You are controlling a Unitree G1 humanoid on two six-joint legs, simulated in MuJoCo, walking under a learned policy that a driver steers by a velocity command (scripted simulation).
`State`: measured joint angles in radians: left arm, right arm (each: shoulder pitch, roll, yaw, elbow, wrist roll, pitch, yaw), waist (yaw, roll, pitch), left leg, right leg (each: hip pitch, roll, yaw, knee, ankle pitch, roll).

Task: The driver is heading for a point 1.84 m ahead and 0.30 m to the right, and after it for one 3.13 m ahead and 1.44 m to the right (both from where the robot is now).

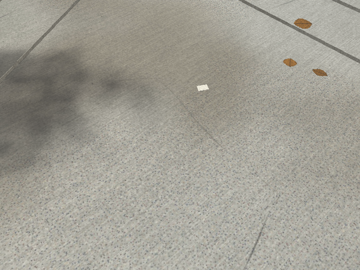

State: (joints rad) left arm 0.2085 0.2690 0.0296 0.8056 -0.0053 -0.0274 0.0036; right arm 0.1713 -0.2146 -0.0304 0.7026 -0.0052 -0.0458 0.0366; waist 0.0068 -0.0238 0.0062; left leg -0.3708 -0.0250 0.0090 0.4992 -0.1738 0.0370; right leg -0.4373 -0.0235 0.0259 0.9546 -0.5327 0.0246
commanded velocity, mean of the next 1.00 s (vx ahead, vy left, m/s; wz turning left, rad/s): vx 0.02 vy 0.00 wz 0.01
